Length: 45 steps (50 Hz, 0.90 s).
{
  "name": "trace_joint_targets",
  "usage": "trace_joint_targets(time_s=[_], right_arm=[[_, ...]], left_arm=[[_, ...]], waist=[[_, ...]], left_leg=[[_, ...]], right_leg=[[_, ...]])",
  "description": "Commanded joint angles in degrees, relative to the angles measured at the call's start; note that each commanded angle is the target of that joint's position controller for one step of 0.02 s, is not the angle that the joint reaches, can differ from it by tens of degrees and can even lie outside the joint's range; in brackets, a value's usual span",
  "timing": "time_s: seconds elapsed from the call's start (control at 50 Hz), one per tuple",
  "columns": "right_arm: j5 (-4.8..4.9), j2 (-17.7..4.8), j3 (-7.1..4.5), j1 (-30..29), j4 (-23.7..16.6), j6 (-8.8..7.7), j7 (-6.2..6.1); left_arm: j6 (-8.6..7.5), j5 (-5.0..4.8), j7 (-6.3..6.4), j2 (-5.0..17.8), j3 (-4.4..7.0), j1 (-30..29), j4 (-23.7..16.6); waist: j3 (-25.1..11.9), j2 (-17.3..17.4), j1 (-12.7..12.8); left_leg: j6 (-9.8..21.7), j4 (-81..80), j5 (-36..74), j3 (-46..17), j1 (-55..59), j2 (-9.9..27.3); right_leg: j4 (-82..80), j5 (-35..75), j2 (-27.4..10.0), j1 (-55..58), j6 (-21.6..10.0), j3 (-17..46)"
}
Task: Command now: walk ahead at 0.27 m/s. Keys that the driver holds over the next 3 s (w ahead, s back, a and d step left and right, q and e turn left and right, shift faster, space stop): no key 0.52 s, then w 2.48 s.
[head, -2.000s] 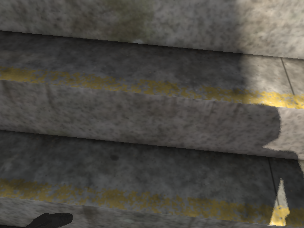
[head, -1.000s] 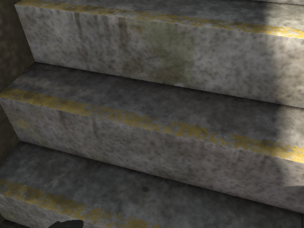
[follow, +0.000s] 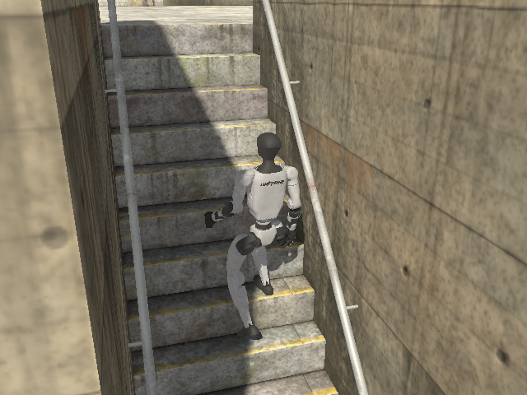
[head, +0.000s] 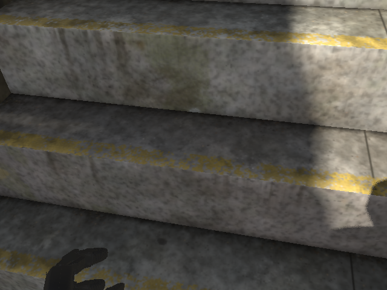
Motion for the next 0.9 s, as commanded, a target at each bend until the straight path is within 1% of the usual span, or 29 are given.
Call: trace_joint_targets(time_s=[0.02,0.04,0.06,0.08,0.1,0.12,0.14,0.16,0.2,0.24,0.28,0.32,0.34,0.36,0.4,0.46,0.54,0.64,0.7,0.72,0.74,0.76,0.78,0.8,0.82,0.84,0.86,0.88,0.9], right_arm=[[0.71,0.43,1.04,2.63,1.13,-0.64,-0.13],[-0.81,1.94,1.80,-0.63,0.70,-1.32,0.56],[-3.87,1.90,3.33,-6.80,-1.54,-2.25,1.52],[-3.52,-1.01,2.85,-7.37,-3.32,-4.18,2.40],[-3.29,-5.31,1.28,-2.58,-2.68,-4.01,2.12],[-1.01,-16.01,-2.58,-6.99,-5.04,-3.58,0.11],[1.09,-11.28,-0.84,-14.04,-7.31,-4.36,-3.25],[0.04,-5.72,0.85,-15.97,-8.50,-5.81,-5.51],[1.20,-2.83,2.03,-9.10,-6.41,-7.79,-7.58],[0.56,-7.16,-0.12,-2.90,-3.82,-5.52,-8.03],[0.19,-9.69,-2.57,6.57,-2.49,-0.29,-8.22],[-0.04,-4.23,-3.04,7.83,-3.01,2.46,-7.22],[2.20,1.84,-1.05,5.24,-6.00,2.05,-4.83],[0.57,-0.61,-2.82,6.38,-4.23,2.58,-4.44],[-1.44,-4.71,-3.54,7.13,-8.58,3.78,-5.39],[-4.83,-5.80,-3.50,-5.65,-12.39,4.14,-4.53],[-3.55,-3.82,-2.45,3.15,-11.78,1.81,-3.84],[-1.65,-2.75,-0.83,9.35,-8.91,0.72,-2.70],[-0.48,0.73,0.71,11.86,-2.68,-1.53,-1.73],[0.33,3.76,2.04,11.57,-2.58,-2.46,-1.64],[-1.43,5.93,4.72,10.62,-3.82,-4.99,-1.71],[0.84,2.76,5.71,29.27,0.08,-6.88,-1.73],[-1.07,-2.37,3.93,29.44,4.51,-6.80,-3.19],[-1.69,-9.12,0.61,22.68,1.39,-5.64,-4.67],[-1.96,-12.19,-2.08,16.99,-2.23,-5.59,-4.77],[-0.59,-9.82,-2.10,16.07,-2.49,-5.56,-5.46],[-0.37,-19.52,-6.04,10.67,-6.06,-7.72,-6.94],[-0.36,-12.19,-4.65,6.33,-5.54,-8.94,-6.47],[0.25,-5.36,-3.41,9.38,-3.56,-9.07,-5.65]], left_arm=[[1.37,-0.21,3.33,0.26,0.64,0.90,-6.36],[1.61,-1.77,2.68,-4.31,0.08,5.28,-4.34],[1.40,-4.09,1.78,-9.61,-0.64,7.02,-3.71],[0.24,-5.00,2.01,-7.91,0.32,11.81,-4.54],[-0.43,-2.44,2.67,-5.52,-0.47,14.23,-4.29],[-0.27,-0.65,3.62,-0.25,-0.01,-0.26,-11.98],[-0.28,0.77,2.77,5.15,1.36,-9.42,-10.69],[0.18,1.47,0.14,7.57,2.12,-3.42,-7.01],[-0.47,1.91,-5.13,3.52,1.65,2.66,-2.00],[-0.09,-0.55,-6.72,0.73,0.97,6.61,0.50],[0.54,-1.56,-5.05,1.11,0.91,6.75,2.02],[-0.58,-1.25,-3.58,-4.63,-0.99,12.02,6.77],[-3.23,1.03,-2.93,-3.47,-2.35,12.99,5.94],[-4.95,2.11,-2.99,-1.32,-1.51,10.18,3.91],[-5.07,2.36,-2.01,7.18,1.64,-3.58,-4.48],[-3.25,0.65,-0.93,6.64,2.66,9.96,-2.08],[-4.35,2.38,-1.21,7.22,2.71,9.02,-3.99],[-4.73,3.63,-1.59,6.58,1.73,0.82,-6.93],[-2.06,1.49,-1.27,0.86,-0.07,2.14,-10.44],[-0.81,0.33,-1.57,-2.26,-0.35,6.38,-10.37],[0.40,-2.93,-2.71,-5.89,-1.69,3.17,-12.29],[-2.12,-4.52,-4.93,-7.58,-2.15,-13.54,-14.01],[-3.52,-2.76,-6.35,-11.08,-2.02,-6.46,-17.77],[-3.79,-0.03,-7.69,-11.97,-2.65,-4.00,-18.47],[-3.92,1.72,-8.72,-6.82,-2.18,-3.35,-18.46],[-3.89,3.16,-9.37,-7.67,-2.77,-9.66,-18.79],[-3.19,3.75,-9.45,-7.37,-3.03,-12.43,-25.90],[-2.71,3.10,-9.37,1.28,-0.32,-13.85,-21.75],[-2.08,3.15,-9.27,-0.28,-0.06,-12.89,-18.53]], waist=[[-0.88,-10.98,3.77],[-3.11,3.88,4.85],[-4.43,10.25,8.47],[-2.92,11.19,12.60],[0.12,5.75,14.31],[7.18,15.51,11.47],[13.03,9.31,9.11],[9.82,-0.87,9.12],[1.89,-7.32,7.40],[-0.80,7.18,5.57],[2.03,17.68,-0.02],[0.66,-2.20,0.21],[0.33,-24.71,-0.11],[0.45,-21.44,-0.97],[-0.04,-17.36,-4.25],[5.18,-4.26,3.96],[-3.00,-6.19,1.44],[-2.97,-8.83,-2.13],[-1.17,-2.50,-0.54],[1.10,4.74,-0.60],[4.59,10.24,-1.04],[0.62,1.04,-12.55],[-5.89,9.79,-0.70],[-11.95,4.17,2.75],[-14.88,-4.59,2.67],[-11.86,-4.38,0.27],[-8.46,8.54,1.66],[-1.28,-3.60,3.13],[-0.12,-4.68,0.94]], left_leg=[[4.98,-27.75,5.36,-3.29,6.55,6.94],[4.80,-28.83,8.26,-2.16,3.25,5.56],[-0.59,-19.49,14.73,-1.51,1.96,2.96],[-2.58,-21.88,23.20,-6.86,-6.41,7.53],[-0.12,-29.64,-5.93,-10.81,-9.53,12.09],[9.93,-46.26,-30.07,-24.34,-18.55,21.45],[8.94,-47.16,-35.90,-28.60,-17.46,20.76],[8.37,-40.44,-36.98,-27.04,-8.15,19.35],[2.95,-31.53,-37.38,-18.74,1.74,12.55],[-0.32,-30.04,-38.60,-12.17,3.32,6.45],[-0.30,-27.12,-40.23,-14.39,15.32,3.98],[-1.50,9.57,-38.64,-7.05,8.12,-3.28],[-5.84,16.29,-28.45,-6.87,-11.62,-1.67],[-7.14,42.44,-26.69,-11.28,-15.45,-6.19],[-10.75,40.79,-25.01,-13.22,-17.37,-3.84],[-11.26,45.09,-11.93,-16.30,-28.00,-6.48],[-8.60,47.79,-9.61,-11.80,-25.41,-7.94],[-2.45,3.32,-6.59,-2.92,-5.42,1.57],[2.93,-37.43,26.73,4.33,8.50,4.88],[4.63,-45.23,16.83,5.19,6.01,3.56],[2.67,-38.21,19.29,7.13,-1.60,1.04],[-6.09,-47.02,32.23,-2.68,-3.70,4.06],[-6.06,-21.77,58.83,-7.13,15.64,2.88],[-2.63,-16.54,53.81,-16.82,30.37,5.80],[1.30,-20.85,22.89,-22.67,33.01,9.21],[2.91,-27.18,8.09,-28.00,28.77,10.29],[9.67,-44.68,-26.22,-53.23,23.77,22.74],[9.32,-44.57,-41.16,-44.99,23.62,21.77],[7.42,-41.79,-35.94,-38.26,22.84,16.34]], right_leg=[[-2.37,-9.90,1.73,2.26,-3.18,9.05],[25.87,-8.06,10.39,4.90,-0.86,-1.70],[50.36,-6.91,12.80,-0.85,3.68,-3.20],[58.00,-4.38,9.61,2.11,7.50,-2.74],[52.98,-3.36,6.62,2.12,8.44,-1.44],[58.05,-5.33,2.79,1.25,8.19,1.70],[58.46,-0.66,1.08,-3.85,8.34,7.09],[45.31,17.83,-0.13,-4.20,8.18,8.89],[7.27,32.73,-1.93,9.73,6.16,3.48],[-29.76,8.88,4.43,26.80,4.76,-5.31],[-58.20,-8.28,7.13,28.63,3.85,-5.60],[-67.26,15.11,-1.00,37.84,-0.13,4.19],[-57.17,22.97,-8.21,37.88,-6.23,21.29],[-49.16,47.26,-10.84,35.63,-9.89,21.56],[-46.10,34.06,-13.49,29.04,-13.69,19.44],[-38.59,18.86,-12.01,31.80,-10.90,18.87],[-31.42,15.86,-11.15,32.53,-9.75,16.39],[-23.58,-0.48,-6.35,23.12,-5.45,9.90],[-1.46,13.16,0.27,23.85,-4.12,2.80],[19.78,5.47,6.77,24.98,-4.98,-3.37],[40.32,-7.43,10.42,22.52,-4.48,-3.99],[39.56,-2.15,3.54,32.96,-4.67,-7.93],[49.89,-8.79,3.79,9.12,-0.33,-11.57],[55.65,-6.23,3.83,-9.39,2.07,-6.23],[53.94,2.35,1.36,-15.53,2.98,-4.90],[56.81,4.85,0.07,-18.69,3.60,-4.48],[49.68,7.06,-5.45,-23.50,4.83,1.80],[47.24,20.17,-6.88,-25.69,4.72,3.96],[46.34,24.80,-3.77,-24.54,4.11,0.59]])
Next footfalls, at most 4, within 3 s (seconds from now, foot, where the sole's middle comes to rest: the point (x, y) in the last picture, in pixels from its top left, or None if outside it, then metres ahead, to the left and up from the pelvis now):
0.04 left None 0.03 0.12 -0.85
0.32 right None -0.08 -0.06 -0.85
0.74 left None -0.14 0.27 -1.08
1.50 right None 0.02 -0.02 -0.82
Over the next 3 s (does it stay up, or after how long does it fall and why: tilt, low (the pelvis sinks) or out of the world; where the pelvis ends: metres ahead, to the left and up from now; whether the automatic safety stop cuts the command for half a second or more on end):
stays up -0.10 0.21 -0.22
